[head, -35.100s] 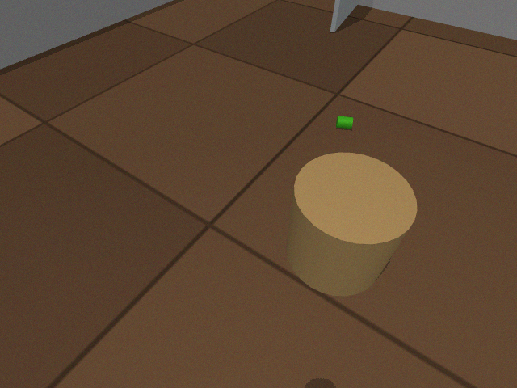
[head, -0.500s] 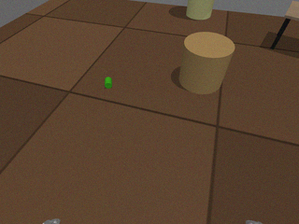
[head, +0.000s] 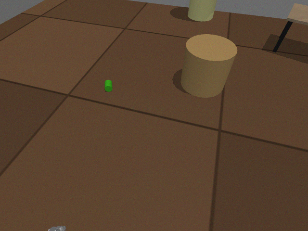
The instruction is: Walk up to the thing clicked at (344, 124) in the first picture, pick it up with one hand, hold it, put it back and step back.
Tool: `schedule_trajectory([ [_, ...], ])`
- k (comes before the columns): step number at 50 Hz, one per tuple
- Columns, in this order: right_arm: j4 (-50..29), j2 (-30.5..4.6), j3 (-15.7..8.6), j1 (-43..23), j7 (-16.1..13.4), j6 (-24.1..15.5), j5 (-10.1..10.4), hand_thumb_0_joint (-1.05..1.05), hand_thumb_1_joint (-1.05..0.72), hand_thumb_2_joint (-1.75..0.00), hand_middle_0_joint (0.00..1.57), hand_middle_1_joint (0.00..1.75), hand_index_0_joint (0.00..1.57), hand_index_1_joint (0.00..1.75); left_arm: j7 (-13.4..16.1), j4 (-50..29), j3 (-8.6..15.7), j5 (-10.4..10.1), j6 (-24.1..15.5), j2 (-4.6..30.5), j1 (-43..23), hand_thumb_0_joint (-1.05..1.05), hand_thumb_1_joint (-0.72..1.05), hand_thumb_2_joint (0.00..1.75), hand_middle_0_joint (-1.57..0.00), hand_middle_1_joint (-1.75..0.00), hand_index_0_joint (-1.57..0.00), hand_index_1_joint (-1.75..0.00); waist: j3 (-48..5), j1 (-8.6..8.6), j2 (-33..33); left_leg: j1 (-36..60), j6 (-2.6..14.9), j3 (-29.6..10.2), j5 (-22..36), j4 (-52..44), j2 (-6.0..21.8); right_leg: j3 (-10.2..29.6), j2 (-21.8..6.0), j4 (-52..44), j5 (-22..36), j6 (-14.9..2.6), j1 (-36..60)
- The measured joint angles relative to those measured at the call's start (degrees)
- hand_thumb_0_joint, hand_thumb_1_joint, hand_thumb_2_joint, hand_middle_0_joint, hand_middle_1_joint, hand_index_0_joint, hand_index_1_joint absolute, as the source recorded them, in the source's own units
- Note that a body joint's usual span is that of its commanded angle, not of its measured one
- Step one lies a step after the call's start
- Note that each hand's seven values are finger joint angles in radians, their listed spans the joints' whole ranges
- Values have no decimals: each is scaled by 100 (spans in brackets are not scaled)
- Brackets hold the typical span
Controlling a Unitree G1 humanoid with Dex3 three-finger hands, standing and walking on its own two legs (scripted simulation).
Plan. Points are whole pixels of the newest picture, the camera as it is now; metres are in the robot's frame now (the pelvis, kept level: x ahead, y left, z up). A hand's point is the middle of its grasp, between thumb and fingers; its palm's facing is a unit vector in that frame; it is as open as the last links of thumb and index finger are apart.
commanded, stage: stand
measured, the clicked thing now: (108, 85) +1.47 +0.42 -0.74
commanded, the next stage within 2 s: none
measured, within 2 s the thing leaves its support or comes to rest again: neither
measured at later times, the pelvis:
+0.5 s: pelvis +0.00 -0.01 +0.00, yaw +2 degrees
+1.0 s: pelvis +0.01 +0.00 +0.00, yaw +2 degrees
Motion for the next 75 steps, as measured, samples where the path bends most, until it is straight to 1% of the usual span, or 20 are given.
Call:
schedule_trajectory([
  [9, 9, 12, -7, -7, 33, -13, -22, 0, -91, -90, 20, 30, 20, 30, -22, 79, 7, 26, -7, -8, 157, 1, 91, 90, -21, -30, -20, -30, -123, 54, 70, 17, -16, -77, 122, -151, 4, -78, -6, -189, 115, -15, 65],
  [23, -2, 2, -11, 92, 51, -2, -32, 0, -91, -90, 20, 30, 20, 30, -20, 103, 12, 30, -12, -4, 376, 1, 91, 90, -21, -30, -20, -30, -121, 108, 92, -39, -41, -167, 144, -143, 28, -168, 8, -246, 141, -42, 70],
  [40, -8, 4, 25, 165, 35, 3, -18, 0, -91, -90, 20, 30, 20, 30, -16, 11, -31, 24, -21, 0, 317, 1, 91, 90, -21, -30, -20, -30, -138, 70, 57, -23, -36, -217, 81, -130, 18, -219, -8, -262, 74, -38, 120],
  [75, -76, 8, 42, 114, 10, -1, 0, 0, -91, -90, 20, 30, 20, 30, -2, -11, -45, 27, 1, 29, 341, 1, 91, 90, -21, -30, -20, -30, -102, 114, 49, 97, -12, -264, -8, -218, -23, -271, -55, -328, -49, -14, 253],
])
